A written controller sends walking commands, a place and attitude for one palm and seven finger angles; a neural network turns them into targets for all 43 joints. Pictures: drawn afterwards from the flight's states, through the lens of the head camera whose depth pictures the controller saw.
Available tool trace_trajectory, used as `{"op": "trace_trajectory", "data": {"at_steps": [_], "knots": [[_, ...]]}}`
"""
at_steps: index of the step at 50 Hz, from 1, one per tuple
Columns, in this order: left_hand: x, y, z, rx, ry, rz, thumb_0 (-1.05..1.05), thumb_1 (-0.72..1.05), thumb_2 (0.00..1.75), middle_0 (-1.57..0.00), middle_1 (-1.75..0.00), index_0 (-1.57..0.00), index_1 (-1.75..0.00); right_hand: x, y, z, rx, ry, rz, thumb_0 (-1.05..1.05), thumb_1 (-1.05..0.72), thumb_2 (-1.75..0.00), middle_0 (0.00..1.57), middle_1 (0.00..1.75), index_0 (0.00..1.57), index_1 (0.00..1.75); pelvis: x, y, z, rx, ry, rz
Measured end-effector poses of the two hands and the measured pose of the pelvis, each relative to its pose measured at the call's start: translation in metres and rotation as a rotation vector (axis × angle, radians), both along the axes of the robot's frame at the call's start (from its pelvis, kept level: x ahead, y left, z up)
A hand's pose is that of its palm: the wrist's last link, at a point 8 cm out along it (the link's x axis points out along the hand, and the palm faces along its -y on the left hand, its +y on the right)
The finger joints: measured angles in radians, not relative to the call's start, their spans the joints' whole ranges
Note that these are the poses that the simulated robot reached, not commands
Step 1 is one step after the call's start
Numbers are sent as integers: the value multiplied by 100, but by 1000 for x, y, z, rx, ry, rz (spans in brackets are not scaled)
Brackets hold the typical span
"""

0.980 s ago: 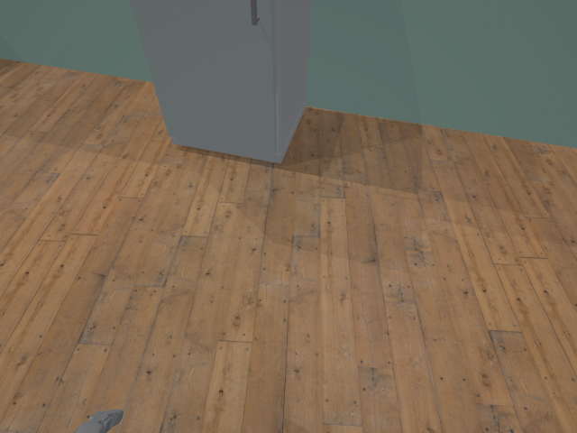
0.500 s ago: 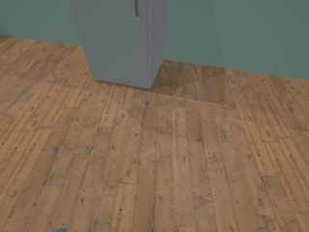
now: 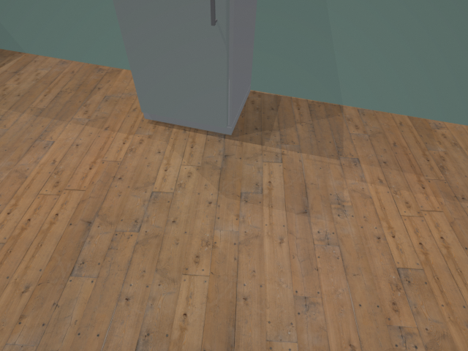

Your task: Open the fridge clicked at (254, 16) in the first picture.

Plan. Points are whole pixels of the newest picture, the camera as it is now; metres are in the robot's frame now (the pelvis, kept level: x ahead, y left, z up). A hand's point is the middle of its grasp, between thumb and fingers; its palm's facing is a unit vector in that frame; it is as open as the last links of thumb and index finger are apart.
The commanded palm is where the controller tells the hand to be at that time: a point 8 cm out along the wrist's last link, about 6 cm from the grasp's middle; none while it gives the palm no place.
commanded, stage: look at it before walking up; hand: right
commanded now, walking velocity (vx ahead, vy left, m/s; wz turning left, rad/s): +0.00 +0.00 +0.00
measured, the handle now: out of the picture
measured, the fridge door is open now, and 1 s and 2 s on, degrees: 0 0 0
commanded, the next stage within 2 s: walk to a spot facing it in 0.86 s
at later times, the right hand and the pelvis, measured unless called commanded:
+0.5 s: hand out of the picture +0.07 -0.24 -0.16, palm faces -0.03 +0.94 -0.33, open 7.4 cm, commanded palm none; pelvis +0.00 +0.00 +0.00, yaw +0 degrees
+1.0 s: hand out of the picture +0.08 -0.25 -0.15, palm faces -0.02 +0.94 -0.33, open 7.4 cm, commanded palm none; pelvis +0.00 +0.00 +0.00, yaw +0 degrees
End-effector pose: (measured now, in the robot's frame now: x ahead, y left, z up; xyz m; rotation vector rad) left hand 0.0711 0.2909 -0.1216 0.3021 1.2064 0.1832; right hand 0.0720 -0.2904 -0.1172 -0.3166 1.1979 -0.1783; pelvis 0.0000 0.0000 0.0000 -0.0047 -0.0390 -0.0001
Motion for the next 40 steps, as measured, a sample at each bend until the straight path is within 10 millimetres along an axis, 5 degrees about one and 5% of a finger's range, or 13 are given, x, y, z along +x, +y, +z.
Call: {"op": "trace_trajectory", "data": {"at_steps": [40], "knots": [[12,2,4,7,-12,-6,0,90,90,-20,-30,-21,-30,0,0,0,0,10,-9,1,-90,-89,20,30,20,30,5,1,2,2,-2,1]]}}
